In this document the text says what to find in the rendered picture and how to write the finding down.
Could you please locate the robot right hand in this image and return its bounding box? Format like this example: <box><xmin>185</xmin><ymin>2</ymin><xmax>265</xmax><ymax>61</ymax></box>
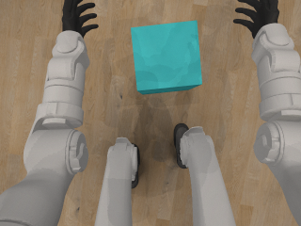
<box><xmin>233</xmin><ymin>0</ymin><xmax>279</xmax><ymax>39</ymax></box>

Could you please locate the robot right forearm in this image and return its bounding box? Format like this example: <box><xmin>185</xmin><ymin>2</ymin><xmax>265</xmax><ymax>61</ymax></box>
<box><xmin>251</xmin><ymin>23</ymin><xmax>301</xmax><ymax>122</ymax></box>

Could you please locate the right robot foot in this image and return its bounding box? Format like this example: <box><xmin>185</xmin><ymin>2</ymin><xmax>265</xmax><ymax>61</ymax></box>
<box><xmin>173</xmin><ymin>123</ymin><xmax>189</xmax><ymax>169</ymax></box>

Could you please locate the robot left upper arm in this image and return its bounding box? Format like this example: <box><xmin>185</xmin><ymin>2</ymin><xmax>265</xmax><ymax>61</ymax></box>
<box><xmin>0</xmin><ymin>129</ymin><xmax>89</xmax><ymax>226</ymax></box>

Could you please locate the robot left hand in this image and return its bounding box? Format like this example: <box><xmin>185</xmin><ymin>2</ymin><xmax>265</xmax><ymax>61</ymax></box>
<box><xmin>61</xmin><ymin>0</ymin><xmax>99</xmax><ymax>37</ymax></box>

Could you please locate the robot left forearm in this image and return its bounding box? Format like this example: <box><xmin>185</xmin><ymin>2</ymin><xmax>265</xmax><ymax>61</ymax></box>
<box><xmin>24</xmin><ymin>30</ymin><xmax>90</xmax><ymax>169</ymax></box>

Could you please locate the carton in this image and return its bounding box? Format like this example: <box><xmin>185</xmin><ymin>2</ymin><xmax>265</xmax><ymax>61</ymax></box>
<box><xmin>131</xmin><ymin>20</ymin><xmax>202</xmax><ymax>95</ymax></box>

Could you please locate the robot right upper arm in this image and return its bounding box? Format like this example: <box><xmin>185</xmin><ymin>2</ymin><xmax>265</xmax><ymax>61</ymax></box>
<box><xmin>253</xmin><ymin>121</ymin><xmax>301</xmax><ymax>226</ymax></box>

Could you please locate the robot right thigh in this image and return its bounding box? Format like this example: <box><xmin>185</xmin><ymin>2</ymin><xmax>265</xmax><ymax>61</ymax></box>
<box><xmin>180</xmin><ymin>132</ymin><xmax>236</xmax><ymax>226</ymax></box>

